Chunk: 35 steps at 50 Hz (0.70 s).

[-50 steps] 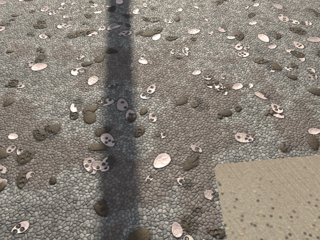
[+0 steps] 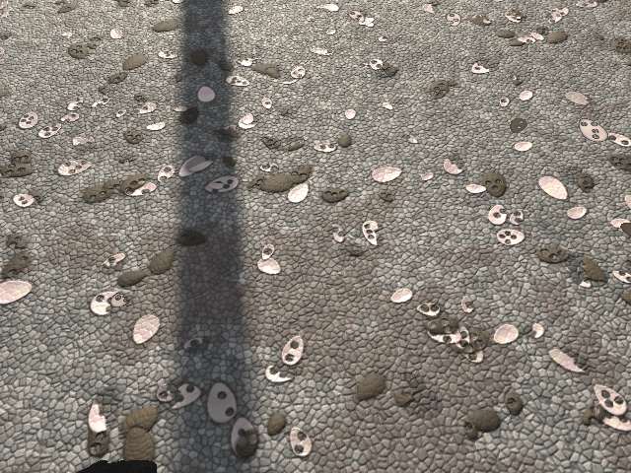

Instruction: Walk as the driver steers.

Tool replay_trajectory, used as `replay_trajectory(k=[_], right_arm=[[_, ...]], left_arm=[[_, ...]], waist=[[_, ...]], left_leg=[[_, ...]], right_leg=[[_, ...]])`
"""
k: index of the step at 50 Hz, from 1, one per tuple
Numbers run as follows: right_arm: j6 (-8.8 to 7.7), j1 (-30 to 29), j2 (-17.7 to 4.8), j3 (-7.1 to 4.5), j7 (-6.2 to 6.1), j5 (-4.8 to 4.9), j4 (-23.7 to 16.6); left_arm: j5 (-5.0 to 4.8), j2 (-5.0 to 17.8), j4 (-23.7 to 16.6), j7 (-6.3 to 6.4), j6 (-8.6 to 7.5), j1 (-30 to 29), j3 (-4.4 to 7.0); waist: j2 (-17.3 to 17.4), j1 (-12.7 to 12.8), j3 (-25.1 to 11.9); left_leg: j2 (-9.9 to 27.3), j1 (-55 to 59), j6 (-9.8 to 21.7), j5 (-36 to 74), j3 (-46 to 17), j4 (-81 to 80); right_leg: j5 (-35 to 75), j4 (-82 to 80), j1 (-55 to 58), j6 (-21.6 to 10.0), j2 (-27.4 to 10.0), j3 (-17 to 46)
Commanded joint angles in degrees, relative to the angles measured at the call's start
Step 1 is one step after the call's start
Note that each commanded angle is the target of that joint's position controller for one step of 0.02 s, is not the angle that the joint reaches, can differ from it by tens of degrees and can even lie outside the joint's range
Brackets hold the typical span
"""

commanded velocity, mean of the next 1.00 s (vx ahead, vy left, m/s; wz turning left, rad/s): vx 0.50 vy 0.00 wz -0.25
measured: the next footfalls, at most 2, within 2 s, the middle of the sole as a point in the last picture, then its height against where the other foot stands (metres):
left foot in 0.54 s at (260, 471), level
right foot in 1.08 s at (398, 364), level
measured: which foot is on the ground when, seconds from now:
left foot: down 0.00-0.00, up 0.02-0.52, down 0.54-1.00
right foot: down 0.00-0.56, up 0.58-1.00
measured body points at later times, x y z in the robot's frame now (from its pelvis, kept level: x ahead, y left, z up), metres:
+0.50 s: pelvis +0.27 +0.00 +0.01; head +0.30 +0.01 +0.46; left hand +0.23 +0.27 -0.13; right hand +0.49 -0.22 -0.08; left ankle +0.44 +0.13 -0.71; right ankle +0.13 -0.10 -0.72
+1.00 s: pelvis +0.53 -0.01 +0.01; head +0.55 -0.03 +0.46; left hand +0.78 +0.18 -0.09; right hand +0.46 -0.28 -0.13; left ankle +0.44 +0.13 -0.72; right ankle +0.65 -0.18 -0.69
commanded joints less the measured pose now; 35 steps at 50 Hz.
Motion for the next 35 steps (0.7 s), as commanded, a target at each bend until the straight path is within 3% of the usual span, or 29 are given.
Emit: replay_trajectory(k=[1,2,3,4,5,6,7,10,13,17,21,24,25,26,27,28,29,30,31,32,33,34,35], right_arm=[[-1.58,6.0,1.6,1.64,0.38,-0.68,-4.5],[-2.89,1.9,-4.9,0.3,0.63,0.72,-4.1],[-3.76,-3.4,-7.5,-0.47,0.83,2.02,-5.8],[-3.98,-6.0,-7.3,-0.46,0.43,1.83,-6.3],[-3.71,-7.4,-6.9,-0.85,0.08,0.83,-6.4],[-3.07,-6.2,-5.9,-0.94,0.03,0.58,-6.3],[-2.41,-5.3,-4.7,-0.86,0.02,0.47,-6.0],[-1.22,-8.2,-3.6,-0.85,-0.19,0.01,-7.1],[-1.29,-13.7,-3.1,-0.83,0.0,-0.5,-9.0],[-1.82,-21.5,-1.8,-0.08,0.81,-0.05,-11.1],[-2.47,-28.1,-2.1,0.24,1.96,0.31,-13.9],[-3.36,-26.7,-4.3,-0.33,2.66,0.45,-14.4],[-3.6,-23.6,-5.6,-0.88,2.6,0.44,-13.8],[-3.76,-16.6,-7.4,-1.99,2.27,0.33,-11.8],[-3.88,-6.1,-10.6,-3.25,1.69,-0.48,-9.3],[-3.46,1.3,-15.8,-4.6,1.13,-1.63,-8.1],[-3.13,1.9,-12.9,-3.62,1.32,-1.14,-7.9],[-3.07,-2.1,-8.5,-2.27,1.18,-0.67,-8.5],[-3.07,-6.2,-6.3,-1.62,1.02,-0.54,-9.3],[-3.2,-9.7,-4.8,-1.2,1.17,-0.81,-9.3],[-3.5,-12.0,-3.1,-0.73,1.32,-1.22,-9.3],[-3.6,-13.3,-3.3,-0.82,1.37,-1.61,-9.0],[-3.8,-13.8,-3.2,-0.95,1.37,-1.49,-8.8]], left_arm=[[0.41,17.5,4.5,0.31,0.21,25.0,5.22],[-0.11,11.9,3.8,0.19,0.01,23.4,3.59],[-0.04,9.7,2.8,0.39,-0.26,18.5,2.9],[0.37,8.7,1.8,0.41,-0.42,14.1,2.48],[0.93,7.2,1.5,0.3,-0.54,11.5,2.07],[1.54,6.5,1.6,0.27,-0.76,10.5,1.83],[1.44,6.0,1.9,0.16,-0.9,10.5,1.74],[0.96,7.8,3.4,0.82,-1.2,12.9,2.15],[0.8,8.7,4.6,1.81,-0.69,15.6,2.32],[0.24,9.0,6.1,2.31,-0.3,19.1,2.23],[-0.27,9.0,8.4,2.47,0.88,23.9,2.39],[-0.57,10.4,8.4,2.96,1.72,23.1,3.08],[-0.58,10.9,8.0,2.99,1.93,21.8,3.3],[-0.53,10.4,7.6,2.96,2.1,20.6,3.09],[0.07,8.3,6.4,2.87,2.07,19.8,2.27],[0.33,2.5,4.9,2.75,1.37,24.6,0.78],[-0.64,2.3,5.3,2.58,0.35,26.4,0.39],[-2.06,8.0,4.7,2.56,0.03,22.5,2.04],[-2.25,8.5,3.8,2.73,0.04,19.0,2.29],[-1.78,7.7,3.5,3.02,0.31,17.4,2.51],[-1.32,7.0,3.8,3.21,1.11,17.5,3.04],[-1.39,5.2,3.7,3.06,1.98,19.0,2.97],[-1.38,3.8,3.5,2.94,2.74,19.3,2.83]], waist=[[-18.3,7.5,-21.9],[-11.2,9.6,-18.9],[-8.5,8.8,-11.1],[-3.6,7.0,-7.2],[-1.9,5.5,-4.0],[-3.9,3.7,-3.8],[-4.1,3.0,-3.4],[-2.8,2.6,-1.0],[-2.0,3.9,0.3],[-2.4,6.5,2.1],[-2.2,8.2,4.2],[-3.6,5.7,2.8],[-4.5,3.7,1.0],[-4.2,-0.1,-3.3],[-2.7,-4.3,-11.3],[8.5,-3.7,-20.4],[16.7,-3.3,-25.5],[11.5,-3.0,-16.9],[8.6,-1.9,-10.3],[5.8,-0.2,-6.1],[5.9,1.5,-3.3],[7.9,3.2,-2.5],[7.2,3.7,-1.6]], left_leg=[[-4.3,-36.7,1.7,-5.2,-2.8,44.7],[-1.5,-43.2,2.8,-8.0,-10.0,51.4],[1.3,-46.6,3.9,-2.7,-9.0,51.9],[4.4,-44.5,4.0,2.9,-7.4,49.5],[6.2,-42.3,3.7,6.5,-7.0,46.4],[7.7,-38.5,3.5,8.6,-7.5,44.4],[8.1,-36.6,3.1,9.3,-7.4,42.7],[8.8,-39.4,1.6,13.8,-6.4,36.0],[8.5,-42.7,0.4,23.0,-5.8,26.1],[6.0,-39.8,0.5,32.1,-3.2,13.6],[4.4,-41.5,1.0,29.3,-3.6,7.5],[3.1,-36.7,2.3,24.4,-4.3,4.2],[1.8,-31.2,2.9,22.6,-3.3,3.7],[0.5,-20.8,4.2,23.1,-1.9,2.3],[4.8,-3.6,6.9,24.4,-5.5,5.6],[19.3,19.1,13.4,17.8,-26.1,4.5],[25.1,22.2,17.1,11.1,-43.1,-3.5],[22.7,15.4,14.2,7.1,-36.1,-4.9],[20.8,7.0,11.9,8.5,-27.6,-6.3],[18.7,-1.0,10.7,10.9,-22.1,-8.9],[16.3,-6.6,9.5,13.5,-16.9,-11.4],[16.1,-10.5,9.8,14.9,-14.0,-13.1],[15.7,-12.5,10.2,17.1,-11.3,-14.4]], right_leg=[[-12.9,-8.2,51.0,-15.4,-20.9,39.4],[-19.9,-12.2,48.8,-13.4,-19.6,41.6],[-17.4,-13.2,41.5,-11.0,-18.1,33.4],[-11.2,-14.6,33.5,-9.9,-16.2,27.2],[-6.2,-16.4,26.8,-9.5,-14.4,22.6],[-3.0,-17.8,22.7,-9.4,-13.4,19.9],[-1.3,-19.3,20.8,-9.5,-12.5,17.8],[3.3,-22.1,19.1,-10.1,-11.8,13.0],[5.9,-23.1,20.9,-9.2,-10.7,9.5],[4.7,-23.8,21.8,-7.4,-8.8,5.4],[6.3,-20.3,28.6,-7.7,-11.4,7.6],[11.1,-15.6,31.7,-6.5,-13.5,10.3],[17.0,-12.4,31.3,-5.9,-13.1,10.4],[23.6,-5.2,29.3,-4.6,-10.7,8.9],[18.8,7.9,20.9,-2.7,-7.2,6.8],[-2.8,29.5,-0.8,1.6,1.4,2.0],[-30.9,40.7,-9.7,2.1,3.9,7.7],[-28.5,45.5,-14.2,1.5,0.2,10.0],[-23.5,44.9,-14.8,1.1,-2.7,8.2],[-19.2,42.1,-12.5,1.0,-4.7,7.5],[-16.2,39.5,-9.6,0.8,-6.2,7.9],[-14.5,38.6,-6.6,0.9,-7.1,7.9],[-13.8,37.8,-5.9,1.2,-7.6,7.6]])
